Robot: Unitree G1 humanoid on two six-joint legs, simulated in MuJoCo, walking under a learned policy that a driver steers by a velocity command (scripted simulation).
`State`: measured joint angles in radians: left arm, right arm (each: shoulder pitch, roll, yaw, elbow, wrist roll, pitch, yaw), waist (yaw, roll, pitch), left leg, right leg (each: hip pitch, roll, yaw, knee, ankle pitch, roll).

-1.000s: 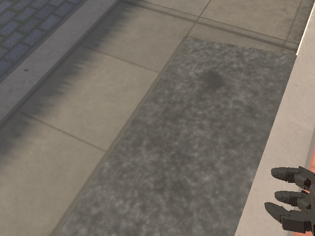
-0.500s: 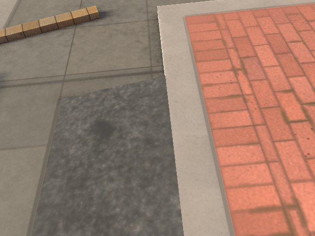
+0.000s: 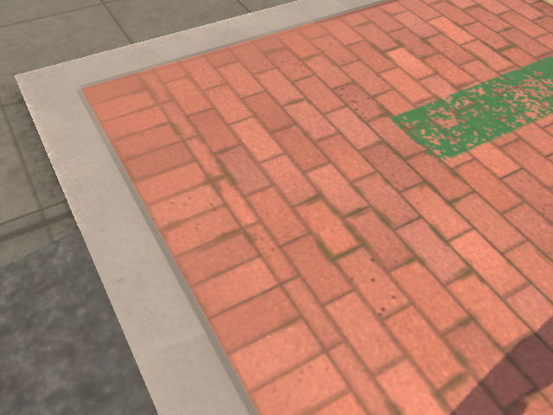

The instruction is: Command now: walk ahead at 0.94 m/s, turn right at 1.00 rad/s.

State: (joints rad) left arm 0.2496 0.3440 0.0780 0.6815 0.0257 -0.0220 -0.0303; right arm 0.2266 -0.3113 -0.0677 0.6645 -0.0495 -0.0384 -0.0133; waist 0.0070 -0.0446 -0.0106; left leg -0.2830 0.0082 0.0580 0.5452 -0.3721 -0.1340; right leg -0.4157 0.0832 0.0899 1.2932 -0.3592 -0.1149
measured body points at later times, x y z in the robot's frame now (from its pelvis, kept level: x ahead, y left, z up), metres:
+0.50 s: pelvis +0.42 -0.07 +0.00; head +0.46 -0.06 +0.45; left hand +0.59 +0.17 -0.13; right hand +0.44 -0.36 -0.08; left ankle +0.47 +0.11 -0.62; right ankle +0.39 -0.06 -0.71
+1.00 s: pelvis +0.84 -0.27 +0.01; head +0.85 -0.30 +0.46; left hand +1.19 -0.34 -0.03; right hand +0.56 -0.40 -0.11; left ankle +0.86 -0.10 -0.71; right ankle +0.83 -0.42 -0.63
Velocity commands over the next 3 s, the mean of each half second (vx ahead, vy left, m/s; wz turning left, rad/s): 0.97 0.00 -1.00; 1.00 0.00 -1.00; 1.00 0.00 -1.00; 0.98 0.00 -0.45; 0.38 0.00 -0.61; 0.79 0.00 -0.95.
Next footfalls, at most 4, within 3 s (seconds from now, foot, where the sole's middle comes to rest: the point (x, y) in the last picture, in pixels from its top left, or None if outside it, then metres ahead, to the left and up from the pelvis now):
0.34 right None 0.43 -0.07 -0.75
0.72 left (327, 273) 0.89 -0.13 -0.75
1.18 right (478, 247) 0.99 -0.58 -0.75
1.56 left None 1.25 -0.95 -0.75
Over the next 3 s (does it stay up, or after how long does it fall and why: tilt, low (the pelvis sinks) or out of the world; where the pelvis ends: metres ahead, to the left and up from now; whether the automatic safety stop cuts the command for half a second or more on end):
stays up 0.78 -1.62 -0.01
